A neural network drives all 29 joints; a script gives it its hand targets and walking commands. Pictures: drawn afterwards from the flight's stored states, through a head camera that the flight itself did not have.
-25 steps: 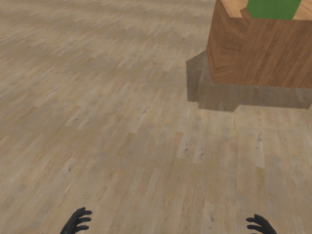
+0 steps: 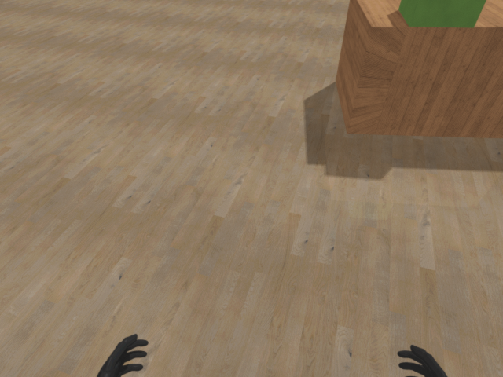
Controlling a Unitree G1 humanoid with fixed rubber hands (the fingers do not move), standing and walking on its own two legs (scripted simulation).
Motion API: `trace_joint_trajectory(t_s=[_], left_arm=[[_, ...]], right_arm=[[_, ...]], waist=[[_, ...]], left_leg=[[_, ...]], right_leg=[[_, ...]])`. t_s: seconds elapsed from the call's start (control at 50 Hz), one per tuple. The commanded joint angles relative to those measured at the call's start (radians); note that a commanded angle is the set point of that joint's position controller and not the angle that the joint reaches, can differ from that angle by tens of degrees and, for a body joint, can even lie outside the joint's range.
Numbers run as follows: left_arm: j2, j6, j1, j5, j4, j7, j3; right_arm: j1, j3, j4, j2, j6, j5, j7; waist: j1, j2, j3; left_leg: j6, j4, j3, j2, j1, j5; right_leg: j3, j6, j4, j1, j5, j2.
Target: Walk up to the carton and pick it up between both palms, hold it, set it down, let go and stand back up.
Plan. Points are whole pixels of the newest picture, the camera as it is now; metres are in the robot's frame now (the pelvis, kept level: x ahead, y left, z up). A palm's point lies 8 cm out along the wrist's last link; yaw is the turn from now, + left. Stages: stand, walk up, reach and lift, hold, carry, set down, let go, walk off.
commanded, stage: walk up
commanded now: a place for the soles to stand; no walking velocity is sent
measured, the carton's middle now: out of the picture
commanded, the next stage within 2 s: none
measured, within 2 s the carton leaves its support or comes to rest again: neither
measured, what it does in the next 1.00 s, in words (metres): walks ahead: right foot, then left foot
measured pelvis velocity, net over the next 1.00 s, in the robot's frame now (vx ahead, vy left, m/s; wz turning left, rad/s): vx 0.27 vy -0.11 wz -0.08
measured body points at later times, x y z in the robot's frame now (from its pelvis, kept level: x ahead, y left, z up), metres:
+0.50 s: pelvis +0.08 -0.11 -0.01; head +0.06 -0.13 +0.44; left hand +0.22 +0.19 -0.07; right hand +0.19 -0.45 -0.08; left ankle +0.07 +0.05 -0.66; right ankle +0.12 -0.20 -0.71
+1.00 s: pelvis +0.27 -0.11 -0.01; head +0.27 -0.09 +0.44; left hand +0.35 +0.18 -0.12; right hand +0.40 -0.44 -0.05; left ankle +0.39 +0.00 -0.71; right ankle +0.14 -0.20 -0.68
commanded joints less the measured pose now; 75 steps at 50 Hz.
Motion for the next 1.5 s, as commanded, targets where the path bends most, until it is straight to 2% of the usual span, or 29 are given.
trace_joint_trajectory(t_s=[0.0, 0.04, 0.06, 0.12, 0.22, 0.3, 0.34, 0.36, 0.38, 0.44, 0.52, 0.58, 0.6, 0.74, 0.82, 0.86, 0.9, 0.92, 0.94, 1.02, 1.22, 1.3, 1.34, 1.36, 1.38, 1.4, 1.42, 1.46, 1.48], left_arm=[[0.374, -0.042, 0.004, 0.067, -0.053, -0.052, 0.126], [0.327, -0.029, -0.111, 0.066, -0.082, -0.092, 0.134], [0.34, -0.023, -0.17, 0.068, -0.107, -0.096, 0.132], [0.372, -0.034, -0.103, 0.063, -0.077, -0.122, 0.156], [0.357, -0.013, -0.064, 0.03, -0.059, -0.156, 0.145], [0.389, -0.022, 0.157, 0.021, 0.037, -0.141, 0.171], [0.504, -0.051, 0.375, 0.041, 0.079, -0.095, 0.198], [0.524, -0.055, 0.276, 0.033, 0.038, -0.094, 0.181], [0.525, -0.049, 0.138, 0.004, -0.005, -0.094, 0.182], [0.473, -0.069, 0.09, 0.021, -0.004, -0.081, 0.167], [0.394, -0.071, 0.164, 0.009, -0.003, -0.084, 0.133], [0.413, -0.071, 0.225, 0.014, 0.013, -0.073, 0.135], [0.444, -0.07, 0.208, 0.009, 0.013, -0.068, 0.149], [0.425, -0.069, 0.263, 0.022, -0.003, -0.064, 0.132], [0.421, -0.066, 0.172, 0.035, -0.022, -0.062, 0.121], [0.398, -0.062, 0.182, 0.017, -0.041, -0.062, 0.112], [0.269, -0.067, 0.276, 0.018, -0.059, -0.063, 0.083], [0.283, -0.063, 0.282, 0.017, -0.055, -0.067, 0.087], [0.449, -0.05, 0.245, 0.027, -0.056, -0.071, 0.103], [0.424, -0.047, 0.158, 0.032, -0.032, -0.082, 0.127], [0.418, -0.005, 0.143, 0.035, -0.019, -0.154, 0.17], [0.423, -0.007, 0.248, 0.025, 0.021, -0.143, 0.183], [0.484, -0.032, 0.479, 0.029, 0.121, -0.106, 0.216], [0.524, -0.043, 0.469, 0.048, 0.07, -0.079, 0.204], [0.529, -0.053, 0.319, 0.019, 0.038, -0.075, 0.189], [0.554, -0.048, 0.13, -0.005, 0.002, -0.073, 0.198], [0.537, -0.053, 0.081, -0.009, -0.019, -0.073, 0.187], [0.473, -0.06, 0.08, 0.007, -0.013, -0.061, 0.167], [0.447, -0.062, 0.092, 0.005, -0.004, -0.062, 0.161]], right_arm=[[0.123, -0.172, 0.042, -0.438, -0.085, -0.018, 0.005], [0.178, -0.208, 0.056, -0.521, -0.115, -0.037, -0.002], [0.146, -0.218, 0.058, -0.541, -0.126, -0.038, -0.009], [0.099, -0.201, 0.045, -0.473, -0.142, -0.017, -0.013], [0.022, -0.196, -0.003, -0.509, -0.13, -0.029, -0.013], [-0.104, -0.17, -0.014, -0.493, -0.113, -0.036, 0.002], [-0.06, -0.092, -0.036, -0.254, -0.108, -0.021, 0.009], [-0.039, -0.096, -0.028, -0.318, -0.1, -0.006, 0.0], [0.019, -0.122, 0.006, -0.426, -0.101, -0.003, 0.0], [0.08, -0.116, 0.065, -0.418, -0.107, 0.011, 0.02], [0.059, -0.123, 0.052, -0.427, -0.11, 0.004, 0.009], [-0.036, -0.132, 0.016, -0.416, -0.103, 0.008, 0.003], [0.023, -0.129, 0.04, -0.416, -0.105, 0.017, 0.006], [-0.13, -0.109, -0.021, -0.374, -0.099, -0.001, 0.011], [-0.018, -0.122, 0.012, -0.362, -0.105, 0.001, 0.013], [0.184, -0.132, 0.076, -0.38, -0.117, 0.005, -0.002], [0.358, -0.181, 0.115, -0.487, -0.121, -0.024, -0.022], [0.325, -0.185, 0.075, -0.556, -0.124, -0.023, -0.029], [0.239, -0.184, 0.026, -0.561, -0.123, -0.003, -0.032], [0.113, -0.141, 0.044, -0.484, -0.124, 0.002, -0.016], [-0.037, -0.172, 0.012, -0.558, -0.132, -0.004, -0.005], [-0.103, -0.168, 0.018, -0.549, -0.123, -0.024, -0.013], [-0.073, -0.127, 0.041, -0.409, -0.107, -0.032, -0.019], [0.0, -0.075, 0.009, -0.278, -0.107, -0.001, -0.013], [0.063, -0.081, 0.023, -0.31, -0.099, 0.003, -0.017], [0.096, -0.125, 0.072, -0.426, -0.08, 0.001, -0.016], [0.154, -0.123, 0.086, -0.411, -0.078, 0.002, -0.009], [0.17, -0.141, 0.142, -0.474, -0.067, 0.013, 0.005], [0.181, -0.141, 0.143, -0.47, -0.066, 0.019, 0.004]], waist=[[-0.012, -0.131, -0.179], [-0.093, 0.175, -0.025], [-0.077, 0.15, 0.088], [-0.049, 0.061, -0.007], [-0.031, 0.248, 0.008], [0.126, 0.169, -0.086], [0.223, -0.394, -0.071], [0.135, -0.361, 0.008], [0.067, -0.183, -0.003], [0.024, -0.109, -0.018], [0.038, -0.148, -0.024], [0.101, -0.206, -0.012], [0.093, -0.172, -0.03], [0.105, -0.148, 0.091], [0.033, -0.181, 0.058], [-0.072, -0.018, -0.147], [-0.115, 0.183, -0.286], [-0.089, 0.281, -0.255], [-0.086, 0.108, -0.279], [-0.038, 0.145, -0.04], [0.036, 0.311, 0.078], [0.113, 0.24, 0.013], [0.233, -0.168, -0.02], [0.207, -0.467, 0.034], [0.118, -0.442, 0.061], [0.029, -0.267, 0.094], [-0.027, -0.292, 0.109], [-0.009, -0.175, 0.022], [0.006, -0.243, -0.012]], left_leg=[[0.134, -0.174, -0.182, 0.108, 0.127, -0.404], [0.281, -0.494, -0.581, 0.385, 0.235, -0.766], [0.322, -0.599, -0.691, 0.477, 0.172, -0.774], [0.284, -0.531, -0.518, 0.391, 0.208, -0.483], [0.252, -0.501, -0.288, 0.329, 0.043, -0.459], [0.167, -0.203, -0.048, 0.2, -0.267, -0.381], [0.037, 0.499, 0.098, -0.017, -0.621, -0.272], [0.062, 0.56, 0.027, -0.026, -0.692, -0.204], [0.068, 0.519, -0.045, 0.037, -0.602, -0.116], [0.048, 0.417, -0.013, 0.11, -0.486, 0.023], [0.034, 0.317, 0.006, 0.104, -0.475, 0.056], [0.001, 0.177, 0.023, 0.105, -0.538, 0.092], [0.009, 0.198, 0.022, 0.093, -0.5, 0.115], [0.025, -0.024, 0.047, 0.07, -0.445, 0.173], [0.073, -0.123, 0.081, 0.037, -0.18, 0.168], [0.089, -0.225, 0.101, -0.014, 0.213, 0.17], [0.19, -0.217, -0.236, 0.204, 0.617, -0.136], [0.26, -0.408, -0.695, 0.42, 0.581, -0.399], [0.348, -0.44, -0.787, 0.488, 0.542, -0.501], [0.24, -0.424, -0.371, 0.319, 0.181, -0.167], [0.246, -0.543, -0.264, 0.349, -0.267, -0.529], [0.179, -0.315, -0.087, 0.288, -0.391, -0.504], [0.087, 0.257, 0.066, 0.128, -0.528, -0.286], [0.047, 0.566, 0.138, -0.028, -0.64, -0.245], [0.053, 0.622, 0.002, -0.028, -0.621, -0.186], [0.038, 0.605, -0.026, 0.033, -0.479, -0.137], [0.045, 0.63, -0.021, 0.037, -0.456, -0.09], [0.055, 0.556, 0.023, 0.084, -0.356, 0.0], [0.055, 0.495, 0.016, 0.093, -0.355, 0.027]], right_leg=[[0.25, -0.14, -0.208, -0.14, -0.433, -0.067], [0.051, -0.072, 0.218, -0.527, -0.293, 0.01], [0.094, -0.048, 0.359, -0.637, -0.141, -0.043], [0.107, -0.028, 0.337, -0.518, -0.05, -0.096], [0.031, 0.002, 0.161, -0.348, -0.105, -0.079], [-0.043, -0.017, -0.11, 0.222, -0.003, -0.045], [0.419, -0.039, -0.397, 0.417, -0.379, -0.173], [0.782, -0.108, -0.631, 0.263, -0.665, -0.297], [0.896, -0.152, -0.687, 0.188, -0.781, -0.359], [0.535, -0.106, -0.552, 0.181, -0.356, -0.222], [0.455, -0.167, -0.514, 0.191, -0.222, -0.198], [0.376, -0.148, -0.509, 0.302, -0.053, -0.169], [0.348, -0.071, -0.489, 0.309, 0.07, -0.162], [0.319, -0.092, -0.5, 0.226, 0.267, -0.193], [0.217, -0.105, -0.399, 0.133, 0.396, -0.168], [0.124, -0.106, -0.037, 0.069, 0.595, -0.112], [0.019, -0.076, 0.372, -0.35, 0.096, 0.01], [0.03, -0.032, 0.485, -0.479, -0.137, 0.063], [0.106, -0.04, 0.529, -0.454, -0.148, 0.012], [0.117, -0.013, 0.433, -0.418, -0.029, -0.095], [0.015, 0.004, 0.246, -0.218, 0.095, -0.139], [0.0, -0.022, 0.046, 0.114, -0.006, -0.153], [0.081, 0.013, -0.031, 0.365, -0.097, -0.072], [0.437, -0.054, -0.379, 0.27, -0.433, -0.19], [0.802, -0.061, -0.652, 0.12, -0.608, -0.3], [0.854, -0.048, -0.769, -0.033, -0.804, -0.317], [0.834, -0.007, -0.784, -0.08, -0.83, -0.316], [0.658, -0.037, -0.62, -0.033, -0.618, -0.253], [0.569, -0.033, -0.58, 0.039, -0.485, -0.22]])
